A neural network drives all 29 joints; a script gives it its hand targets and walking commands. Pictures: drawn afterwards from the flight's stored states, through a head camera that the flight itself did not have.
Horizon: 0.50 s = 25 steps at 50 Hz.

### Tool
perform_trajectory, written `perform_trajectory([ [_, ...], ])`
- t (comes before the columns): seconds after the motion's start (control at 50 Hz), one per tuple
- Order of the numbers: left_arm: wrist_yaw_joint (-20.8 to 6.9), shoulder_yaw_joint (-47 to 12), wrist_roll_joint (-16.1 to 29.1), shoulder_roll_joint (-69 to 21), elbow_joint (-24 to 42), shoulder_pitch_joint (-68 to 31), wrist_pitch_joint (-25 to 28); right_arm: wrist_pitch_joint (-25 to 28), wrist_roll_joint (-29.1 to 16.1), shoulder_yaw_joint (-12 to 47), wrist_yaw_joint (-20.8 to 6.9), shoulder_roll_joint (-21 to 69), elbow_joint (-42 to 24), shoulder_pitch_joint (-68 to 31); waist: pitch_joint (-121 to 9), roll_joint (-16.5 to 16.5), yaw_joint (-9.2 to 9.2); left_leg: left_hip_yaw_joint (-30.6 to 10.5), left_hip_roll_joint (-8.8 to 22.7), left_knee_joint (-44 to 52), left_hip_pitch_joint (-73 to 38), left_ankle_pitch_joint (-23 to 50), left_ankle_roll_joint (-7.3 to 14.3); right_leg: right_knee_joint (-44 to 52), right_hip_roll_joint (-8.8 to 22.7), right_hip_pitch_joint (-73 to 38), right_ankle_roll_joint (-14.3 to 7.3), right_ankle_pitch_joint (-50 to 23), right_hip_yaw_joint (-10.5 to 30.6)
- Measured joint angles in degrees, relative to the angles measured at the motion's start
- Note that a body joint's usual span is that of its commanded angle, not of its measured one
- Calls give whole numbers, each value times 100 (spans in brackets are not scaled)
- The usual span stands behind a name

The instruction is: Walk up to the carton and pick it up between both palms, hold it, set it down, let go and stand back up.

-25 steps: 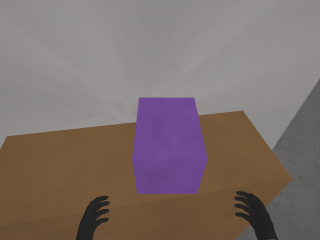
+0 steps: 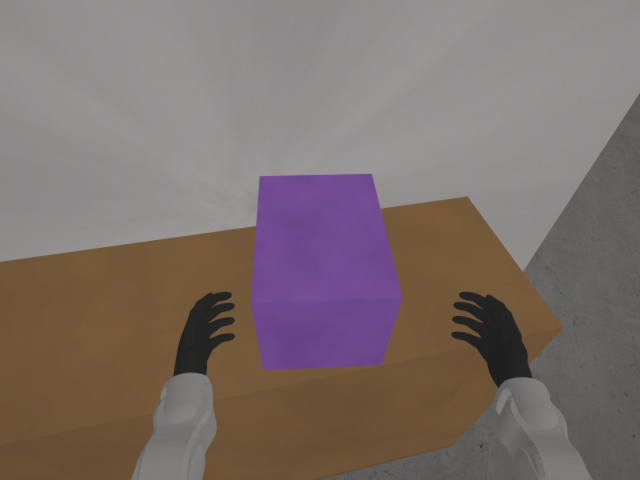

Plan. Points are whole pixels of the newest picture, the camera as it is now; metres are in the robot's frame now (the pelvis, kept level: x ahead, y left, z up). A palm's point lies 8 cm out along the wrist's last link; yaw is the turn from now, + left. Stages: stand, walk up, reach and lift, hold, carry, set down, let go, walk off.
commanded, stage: reach and lift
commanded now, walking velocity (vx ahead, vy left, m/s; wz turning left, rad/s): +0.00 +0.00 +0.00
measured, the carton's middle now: (319, 268) +0.43 +0.04 -0.01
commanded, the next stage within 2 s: none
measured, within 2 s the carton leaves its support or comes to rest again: neither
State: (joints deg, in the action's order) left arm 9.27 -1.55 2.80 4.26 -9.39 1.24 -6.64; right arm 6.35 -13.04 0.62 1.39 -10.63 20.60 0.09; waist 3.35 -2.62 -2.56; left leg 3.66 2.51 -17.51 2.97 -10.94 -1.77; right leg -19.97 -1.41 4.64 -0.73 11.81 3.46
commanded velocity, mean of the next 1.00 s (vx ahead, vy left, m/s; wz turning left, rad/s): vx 0.00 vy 0.00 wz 0.00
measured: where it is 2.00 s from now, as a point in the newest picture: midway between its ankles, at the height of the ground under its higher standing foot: outside the picture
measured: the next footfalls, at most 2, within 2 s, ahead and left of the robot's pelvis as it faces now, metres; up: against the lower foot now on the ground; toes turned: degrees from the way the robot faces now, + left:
none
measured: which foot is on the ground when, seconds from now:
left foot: down 0.00-1.00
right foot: down 0.00-1.00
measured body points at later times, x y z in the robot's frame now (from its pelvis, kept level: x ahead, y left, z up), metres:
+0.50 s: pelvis +0.00 -0.01 +0.00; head +0.02 +0.00 +0.45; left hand +0.35 +0.19 +0.07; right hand +0.38 -0.18 +0.07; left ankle -0.01 +0.14 -0.75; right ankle -0.01 -0.11 -0.75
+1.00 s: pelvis +0.00 +0.00 +0.00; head +0.03 +0.00 +0.45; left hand +0.42 +0.20 +0.12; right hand +0.46 -0.17 +0.12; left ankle -0.01 +0.14 -0.75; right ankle -0.01 -0.11 -0.75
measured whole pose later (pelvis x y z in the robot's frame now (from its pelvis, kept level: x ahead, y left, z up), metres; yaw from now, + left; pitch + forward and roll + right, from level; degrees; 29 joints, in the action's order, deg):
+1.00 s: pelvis +0.00 +0.00 +0.00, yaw +1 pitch +9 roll -1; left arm 7.3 7.9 3.4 7.9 -35.1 -41.3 -15.9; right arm -3.2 -19.9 4.1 4.7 -17.1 53.4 -47.9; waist -5.3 -0.2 -2.7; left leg 1.9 3.7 -20.5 18.4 -10.5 -2.2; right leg -17.4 -2.6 17.3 -0.8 8.5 2.1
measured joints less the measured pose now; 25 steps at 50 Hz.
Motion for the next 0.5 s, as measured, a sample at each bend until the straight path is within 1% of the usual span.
perform_trajectory([
  [0.12,-176,351,-105,-116,12,-611,-519,-172,-144,167,164,-160,299,-696,-34,68,17,14,14,78,40,63,-2,94,-16,44,1,-84,21],
  [0.22,-302,582,-139,-159,-83,-1001,-806,-333,-161,215,272,-206,486,-1134,-79,120,31,5,15,118,109,100,-5,119,-20,119,-3,-113,15],
  [0.36,-390,783,-130,-119,-380,-1553,-952,-499,-160,219,345,-260,805,-1793,-127,152,37,-14,34,100,308,128,-19,113,-40,313,-15,-147,1],
  [0.5,-432,929,-142,-34,-779,-2175,-983,-621,-235,273,389,-347,1296,-2531,-198,160,40,-43,63,57,515,133,-36,144,-69,483,-28,-189,-22],
])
